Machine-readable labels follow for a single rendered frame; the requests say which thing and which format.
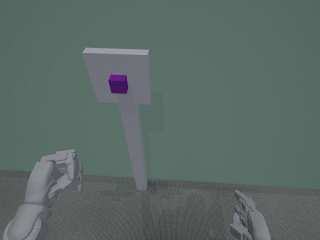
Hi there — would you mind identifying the panel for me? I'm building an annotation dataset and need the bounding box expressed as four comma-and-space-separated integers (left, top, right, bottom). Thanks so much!
82, 47, 151, 191

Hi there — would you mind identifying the left robot forearm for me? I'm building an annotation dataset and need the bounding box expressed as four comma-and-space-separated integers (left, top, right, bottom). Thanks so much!
2, 203, 52, 240

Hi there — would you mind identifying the right robot hand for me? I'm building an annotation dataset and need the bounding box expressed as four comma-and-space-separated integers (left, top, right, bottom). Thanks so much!
230, 190, 271, 240

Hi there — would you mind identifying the button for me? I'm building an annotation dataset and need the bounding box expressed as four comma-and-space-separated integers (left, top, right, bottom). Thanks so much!
108, 74, 128, 94

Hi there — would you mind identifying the left robot hand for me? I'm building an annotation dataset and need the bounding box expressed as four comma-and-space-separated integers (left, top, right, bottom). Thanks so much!
24, 149, 84, 209

